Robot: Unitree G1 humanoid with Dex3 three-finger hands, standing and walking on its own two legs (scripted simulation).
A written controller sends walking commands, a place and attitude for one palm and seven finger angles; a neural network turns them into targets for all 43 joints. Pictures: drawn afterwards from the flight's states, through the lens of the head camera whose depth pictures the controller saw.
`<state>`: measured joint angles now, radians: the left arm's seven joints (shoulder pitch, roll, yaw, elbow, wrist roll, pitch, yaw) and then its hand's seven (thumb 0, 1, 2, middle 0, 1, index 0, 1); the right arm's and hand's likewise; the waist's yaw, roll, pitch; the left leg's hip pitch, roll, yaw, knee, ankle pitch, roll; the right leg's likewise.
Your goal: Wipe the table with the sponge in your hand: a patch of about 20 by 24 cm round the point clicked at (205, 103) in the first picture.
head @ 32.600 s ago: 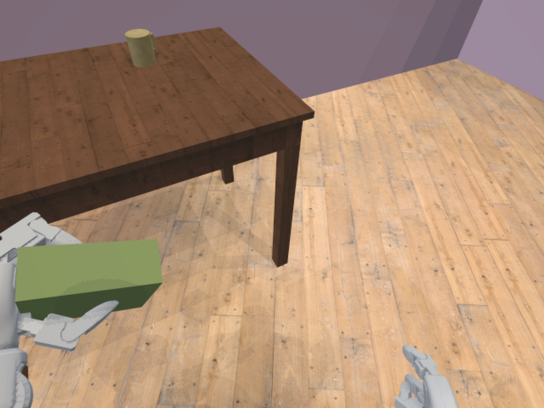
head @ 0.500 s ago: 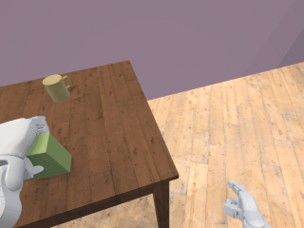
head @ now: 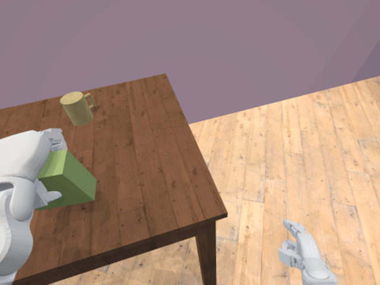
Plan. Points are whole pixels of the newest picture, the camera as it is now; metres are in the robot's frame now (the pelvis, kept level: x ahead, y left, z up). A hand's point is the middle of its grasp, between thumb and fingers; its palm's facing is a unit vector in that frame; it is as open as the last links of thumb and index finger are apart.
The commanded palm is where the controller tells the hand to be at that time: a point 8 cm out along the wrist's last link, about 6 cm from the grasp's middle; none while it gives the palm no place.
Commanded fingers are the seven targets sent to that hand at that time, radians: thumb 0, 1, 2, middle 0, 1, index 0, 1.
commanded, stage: lift the sponge slowly off the table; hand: left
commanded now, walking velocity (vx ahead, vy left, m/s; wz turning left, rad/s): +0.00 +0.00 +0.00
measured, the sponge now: (57, 186) +0.23 +0.32 +0.12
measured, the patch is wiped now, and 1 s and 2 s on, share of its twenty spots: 1.00 1.00 1.00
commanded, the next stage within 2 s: bring the sponge back beside the body in 0.38 s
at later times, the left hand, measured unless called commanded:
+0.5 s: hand (50, 158) +0.24 +0.29 +0.20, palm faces +0.19 -0.07 -0.98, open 9.1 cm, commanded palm +0.18 +0.30 +0.27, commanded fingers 0.00 0.10 1.30 -1.20 -1.60 -1.20 -1.60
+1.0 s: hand (48, 174) +0.21 +0.29 +0.18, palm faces +0.18 -0.06 -0.98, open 9.1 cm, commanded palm +0.17 +0.29 +0.25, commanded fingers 0.00 0.10 1.30 -1.20 -1.60 -1.20 -1.60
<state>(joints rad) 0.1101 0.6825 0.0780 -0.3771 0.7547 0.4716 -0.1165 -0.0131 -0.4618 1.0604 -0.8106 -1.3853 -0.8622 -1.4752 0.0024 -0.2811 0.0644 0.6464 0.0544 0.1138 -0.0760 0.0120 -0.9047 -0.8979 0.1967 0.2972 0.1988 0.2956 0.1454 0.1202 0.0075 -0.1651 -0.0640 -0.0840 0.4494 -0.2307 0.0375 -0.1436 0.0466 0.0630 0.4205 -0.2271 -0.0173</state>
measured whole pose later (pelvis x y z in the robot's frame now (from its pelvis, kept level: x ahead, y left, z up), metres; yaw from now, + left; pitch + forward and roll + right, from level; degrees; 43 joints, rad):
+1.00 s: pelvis +0.01 -0.01 +0.00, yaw +0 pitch -3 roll -1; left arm 0.22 0.69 0.08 -0.55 0.74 0.51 -0.11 -0.01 -0.46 1.06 -0.81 -1.39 -0.86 -1.47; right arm 0.00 -0.29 0.06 0.62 0.05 0.13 -0.07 0.01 -0.90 -0.90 0.20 0.30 0.20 0.30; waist 0.16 0.12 0.00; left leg -0.16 -0.05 -0.08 0.47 -0.25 0.03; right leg -0.14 0.06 0.07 0.44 -0.25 -0.03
